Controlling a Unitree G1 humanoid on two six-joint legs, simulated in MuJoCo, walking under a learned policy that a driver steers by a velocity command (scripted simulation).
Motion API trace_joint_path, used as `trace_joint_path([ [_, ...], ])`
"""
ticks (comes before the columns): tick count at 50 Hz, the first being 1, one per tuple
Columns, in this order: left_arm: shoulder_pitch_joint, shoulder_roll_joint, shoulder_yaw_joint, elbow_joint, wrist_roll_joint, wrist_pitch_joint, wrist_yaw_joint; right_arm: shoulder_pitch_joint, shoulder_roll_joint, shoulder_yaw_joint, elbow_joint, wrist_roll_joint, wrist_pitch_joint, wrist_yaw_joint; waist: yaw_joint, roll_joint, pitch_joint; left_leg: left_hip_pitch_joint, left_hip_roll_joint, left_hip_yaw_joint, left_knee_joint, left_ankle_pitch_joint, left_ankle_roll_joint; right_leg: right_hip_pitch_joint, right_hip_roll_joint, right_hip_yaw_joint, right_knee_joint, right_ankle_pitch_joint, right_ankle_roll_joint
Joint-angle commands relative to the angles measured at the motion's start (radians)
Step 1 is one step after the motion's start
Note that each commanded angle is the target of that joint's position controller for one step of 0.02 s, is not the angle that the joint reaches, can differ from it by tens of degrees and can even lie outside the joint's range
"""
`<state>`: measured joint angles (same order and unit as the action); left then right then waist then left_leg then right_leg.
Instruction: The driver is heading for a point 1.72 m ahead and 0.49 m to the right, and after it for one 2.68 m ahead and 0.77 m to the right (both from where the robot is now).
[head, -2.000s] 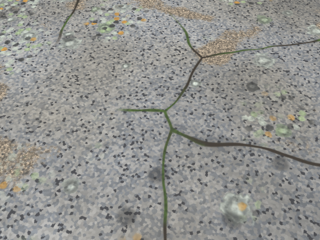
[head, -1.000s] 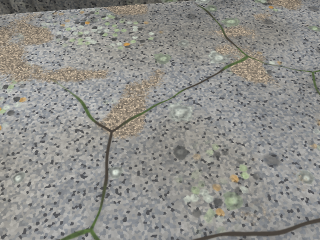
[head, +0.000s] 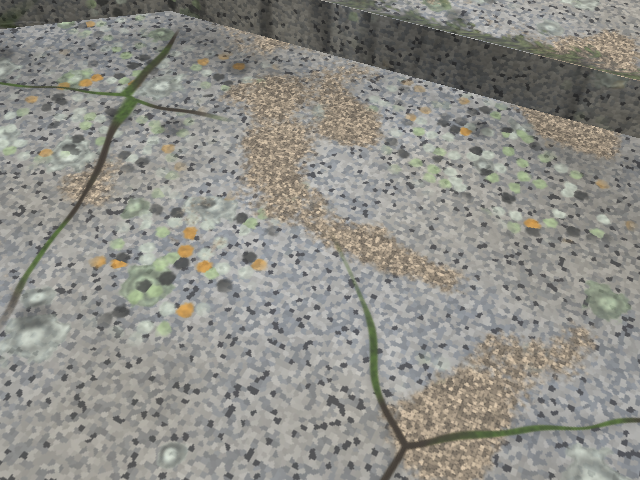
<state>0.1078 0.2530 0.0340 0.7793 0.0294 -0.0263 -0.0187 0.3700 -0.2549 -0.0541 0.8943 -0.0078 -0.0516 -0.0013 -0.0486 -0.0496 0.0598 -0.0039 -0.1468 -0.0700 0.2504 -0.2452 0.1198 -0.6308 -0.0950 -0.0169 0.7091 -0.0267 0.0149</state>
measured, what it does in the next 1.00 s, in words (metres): walks ahead, turning right: right foot, then left foot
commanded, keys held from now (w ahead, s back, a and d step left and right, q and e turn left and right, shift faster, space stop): e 0.80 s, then no key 0.20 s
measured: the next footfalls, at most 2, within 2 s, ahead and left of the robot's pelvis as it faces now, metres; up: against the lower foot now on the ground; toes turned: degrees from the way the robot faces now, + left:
right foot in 0.12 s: +0.22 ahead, -0.10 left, +0.00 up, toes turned -3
left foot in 0.66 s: +0.20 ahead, +0.09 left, +0.00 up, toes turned -26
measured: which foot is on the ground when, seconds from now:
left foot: down 0.00-0.12, up 0.14-0.64, down 0.66-1.00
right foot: up 0.00-0.10, down 0.12-0.66, up 0.68-1.00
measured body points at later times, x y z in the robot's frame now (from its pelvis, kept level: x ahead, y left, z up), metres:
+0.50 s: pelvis +0.11 -0.03 +0.00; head +0.14 -0.05 +0.44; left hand +0.24 +0.24 -0.12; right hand +0.18 -0.31 -0.14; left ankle +0.17 +0.13 -0.70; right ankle +0.18 -0.10 -0.74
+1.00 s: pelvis +0.13 +0.01 +0.00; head +0.16 +0.02 +0.45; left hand +0.36 +0.20 -0.13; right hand +0.07 -0.27 -0.11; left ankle +0.16 +0.10 -0.74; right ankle +0.03 -0.09 -0.70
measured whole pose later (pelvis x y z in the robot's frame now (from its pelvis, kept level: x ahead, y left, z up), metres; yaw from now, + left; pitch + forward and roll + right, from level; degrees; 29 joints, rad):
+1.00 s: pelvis +0.13 +0.01 +0.00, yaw -29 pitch +0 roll -2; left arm 0.17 0.30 0.07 0.82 0.01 0.09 -0.02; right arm 0.24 -0.25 -0.03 0.79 -0.03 0.00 -0.03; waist -0.03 -0.02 0.05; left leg -0.20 0.02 0.05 0.44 -0.25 0.04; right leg -0.34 0.05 0.07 0.82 -0.46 0.04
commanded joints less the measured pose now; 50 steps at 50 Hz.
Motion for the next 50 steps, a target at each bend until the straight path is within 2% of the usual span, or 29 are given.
trace_joint_path([
  [1, -0.037, 0.053, 0.003, -0.049, -0.008, -0.020, 0.002, 0.049, -0.113, -0.013, -0.016, -0.012, -0.008, -0.014, -0.012, 0.132, -0.043, 0.015, 0.258, -0.024, 0.046, 0.850, 0.016, 0.125, 0.067, -0.052, -0.086, 0.030, -0.042],
  [3, 0.049, 0.082, 0.011, -0.016, -0.003, -0.028, 0.007, 0.014, -0.125, -0.013, -0.014, -0.019, -0.009, -0.026, 0.033, 0.140, -0.056, 0.042, 0.286, -0.021, 0.130, 0.963, 0.006, 0.216, 0.105, -0.040, -0.128, -0.045, -0.081],
  [4, 0.138, 0.101, 0.020, 0.017, -0.001, -0.035, 0.011, -0.010, -0.137, -0.016, -0.014, -0.018, -0.008, -0.032, 0.072, 0.134, -0.078, 0.059, 0.287, -0.016, 0.221, 1.010, -0.002, 0.285, 0.129, -0.035, -0.175, -0.063, -0.101],
  [5, 0.237, 0.111, 0.026, 0.049, 0.001, -0.048, 0.015, -0.044, -0.156, -0.021, -0.018, -0.009, -0.006, -0.035, 0.133, 0.101, -0.105, 0.049, 0.257, 0.016, 0.379, 0.950, -0.017, 0.389, 0.132, -0.030, -0.294, 0.047, -0.119],
  [6, 0.328, 0.170, 0.040, 0.068, 0.005, -0.057, 0.022, -0.046, -0.156, -0.019, -0.049, -0.003, -0.012, -0.038, 0.157, 0.026, -0.193, -0.077, 0.192, 0.050, 0.618, 0.645, -0.041, 0.582, -0.001, 0.115, -0.262, 0.448, -0.159],
  [7, 0.302, 0.257, 0.059, 0.050, 0.002, -0.049, 0.018, 0.104, -0.061, -0.005, -0.057, 0.013, -0.010, -0.036, 0.054, -0.197, -0.296, -0.356, 0.011, 0.109, 0.971, -0.275, -0.091, 0.814, -0.287, 0.448, -0.182, 1.057, -0.352],
  [8, 0.284, 0.222, 0.058, 0.041, -0.046, -0.033, 0.008, 0.125, -0.097, -0.005, -0.036, -0.010, 0.006, -0.034, 0.053, -0.120, -0.385, -0.440, 0.020, 0.021, 1.070, -0.341, -0.097, 0.821, -0.306, 0.574, -0.259, 0.983, -0.425],
  [9, 0.209, 0.178, 0.054, 0.016, -0.053, -0.022, 0.006, 0.045, -0.120, -0.010, -0.039, -0.025, 0.017, -0.030, 0.054, -0.015, -0.272, -0.484, 0.072, -0.007, 1.104, -0.275, -0.105, 0.711, -0.253, 0.487, -0.295, 0.751, -0.403],
  [10, 0.149, 0.131, 0.042, 0.004, -0.045, -0.010, 0.009, -0.026, -0.120, -0.010, -0.054, -0.030, 0.022, -0.026, 0.050, 0.032, -0.172, -0.508, 0.102, -0.002, 1.060, -0.231, -0.111, 0.596, -0.190, 0.416, -0.341, 0.580, -0.363],
  [11, 0.135, 0.109, 0.036, 0.006, -0.039, -0.001, 0.014, -0.068, -0.115, -0.010, -0.070, -0.029, 0.032, -0.022, 0.041, 0.042, -0.117, -0.507, 0.128, -0.001, 1.009, -0.204, -0.119, 0.518, -0.144, 0.368, -0.376, 0.488, -0.326],
  [12, 0.139, 0.107, 0.036, 0.013, -0.037, 0.006, 0.019, -0.068, -0.105, -0.007, -0.078, -0.029, 0.049, -0.019, 0.027, 0.020, -0.105, -0.471, 0.139, 0.004, 0.954, -0.183, -0.129, 0.456, -0.104, 0.334, -0.402, 0.405, -0.298],
  [14, 0.147, 0.129, 0.045, 0.017, -0.026, 0.014, 0.017, -0.052, -0.084, -0.002, -0.078, -0.026, 0.073, -0.020, 0.018, -0.004, -0.128, -0.421, 0.126, 0.023, 0.897, -0.165, -0.145, 0.402, -0.064, 0.312, -0.417, 0.303, -0.272],
  [16, 0.143, 0.155, 0.056, 0.011, -0.021, 0.021, 0.016, -0.067, -0.077, 0.000, -0.084, -0.024, 0.084, -0.023, 0.022, -0.018, -0.138, -0.423, 0.126, 0.028, 0.829, -0.158, -0.156, 0.376, -0.043, 0.318, -0.433, 0.161, -0.258],
  [21, 0.153, 0.175, 0.074, -0.001, -0.015, 0.050, 0.020, -0.173, -0.094, -0.004, -0.117, -0.019, 0.098, -0.034, 0.068, -0.069, -0.110, -0.476, 0.132, 0.013, 0.686, -0.128, -0.170, 0.367, -0.020, 0.428, -0.493, -0.302, -0.221],
  [24, 0.159, 0.181, 0.082, -0.004, -0.011, 0.061, 0.021, -0.203, -0.094, -0.003, -0.130, -0.011, 0.091, -0.039, 0.084, -0.070, -0.101, -0.474, 0.124, 0.001, 0.620, -0.134, -0.165, 0.383, -0.021, 0.483, -0.492, -0.351, -0.213],
  [28, 0.142, 0.181, 0.088, -0.009, -0.005, 0.070, 0.016, -0.193, -0.094, 0.003, -0.139, 0.003, 0.073, -0.046, 0.085, -0.083, -0.103, -0.396, 0.091, -0.005, 0.496, -0.167, -0.138, 0.386, -0.013, 0.538, -0.472, -0.297, -0.204],
  [30, 0.119, 0.179, 0.090, -0.013, -0.006, 0.076, 0.011, -0.143, -0.096, 0.005, -0.134, 0.012, 0.062, -0.051, 0.064, -0.094, -0.105, -0.305, 0.068, -0.004, 0.374, -0.176, -0.112, 0.365, -0.003, 0.566, -0.464, -0.253, -0.187],
  [32, 0.079, 0.172, 0.089, -0.022, -0.022, 0.080, 0.011, -0.053, -0.105, 0.002, -0.115, 0.010, 0.049, -0.061, 0.008, -0.081, -0.097, -0.137, 0.068, 0.003, 0.118, -0.069, -0.082, 0.284, 0.050, 0.546, -0.434, -0.309, -0.122],
  [33, 0.098, 0.132, 0.078, -0.031, -0.033, 0.077, 0.014, -0.059, -0.172, -0.014, -0.122, -0.002, 0.044, -0.071, 0.028, 0.029, -0.087, -0.072, 0.200, -0.131, -0.026, -0.126, -0.050, 0.203, 0.131, 0.468, -0.331, -0.444, -0.060],
  [34, 0.120, 0.086, 0.070, -0.051, -0.048, 0.070, 0.018, -0.126, -0.277, -0.036, -0.162, -0.017, 0.049, -0.073, 0.056, 0.256, -0.094, -0.063, 0.475, -0.441, -0.116, -0.217, 0.052, 0.077, 0.295, 0.227, -0.054, -0.494, -0.010],
  [35, 0.116, 0.174, 0.089, -0.029, -0.003, 0.064, 0.025, -0.208, -0.257, -0.032, -0.178, -0.032, 0.054, -0.065, 0.068, 0.180, -0.038, -0.214, 0.535, -0.431, -0.090, -0.059, 0.117, 0.062, 0.250, 0.147, 0.169, -0.499, 0.001],
  [36, 0.123, 0.189, 0.097, -0.019, 0.003, 0.064, 0.020, -0.226, -0.181, -0.013, -0.189, -0.026, 0.053, -0.060, 0.090, 0.128, -0.043, -0.262, 0.488, -0.340, -0.046, 0.102, 0.116, 0.128, 0.214, 0.149, 0.284, -0.461, 0.002],
  [37, 0.154, 0.173, 0.095, -0.003, 0.004, 0.069, 0.014, -0.260, -0.138, -0.001, -0.193, -0.018, 0.051, -0.055, 0.117, 0.114, -0.037, -0.265, 0.416, -0.225, -0.013, 0.202, 0.083, 0.138, 0.209, 0.140, 0.361, -0.409, 0.003],
  [38, 0.178, 0.164, 0.093, 0.007, 0.005, 0.079, 0.008, -0.273, -0.131, 0.003, -0.202, -0.014, 0.049, -0.054, 0.123, 0.149, -0.050, -0.226, 0.367, -0.148, 0.009, 0.262, 0.060, 0.122, 0.207, 0.126, 0.426, -0.377, 0.008],
  [39, 0.189, 0.161, 0.090, 0.015, 0.002, 0.087, 0.000, -0.264, -0.129, 0.004, -0.210, -0.015, 0.050, -0.054, 0.112, 0.183, -0.055, -0.189, 0.347, -0.099, 0.030, 0.346, 0.057, 0.097, 0.203, 0.105, 0.471, -0.376, 0.019],
  [40, 0.171, 0.159, 0.086, 0.009, -0.003, 0.093, -0.006, -0.234, -0.130, 0.004, -0.208, -0.017, 0.051, -0.052, 0.093, 0.184, -0.058, -0.147, 0.342, -0.071, 0.050, 0.417, 0.060, 0.075, 0.193, 0.090, 0.468, -0.377, 0.030],
  [42, 0.110, 0.137, 0.073, -0.012, -0.010, 0.096, -0.011, -0.140, -0.143, -0.003, -0.181, -0.017, 0.051, -0.047, 0.042, 0.181, -0.062, -0.048, 0.354, -0.070, 0.081, 0.521, 0.079, 0.040, 0.185, 0.087, 0.400, -0.389, 0.047],
  [44, 0.077, 0.122, 0.063, -0.022, -0.014, 0.099, -0.011, -0.085, -0.160, -0.012, -0.158, -0.016, 0.048, -0.044, 0.014, 0.195, -0.075, 0.024, 0.375, -0.079, 0.105, 0.579, 0.091, 0.044, 0.185, 0.096, 0.317, -0.412, 0.052],
  [50, 0.054, 0.097, 0.035, -0.019, -0.031, 0.101, 0.005, -0.110, -0.181, -0.020, -0.137, -0.019, 0.049, -0.019, 0.012, 0.246, -0.099, -0.051, 0.379, -0.049, 0.146, 0.621, 0.093, 0.292, 0.167, 0.012, 0.003, -0.451, 0.012],
])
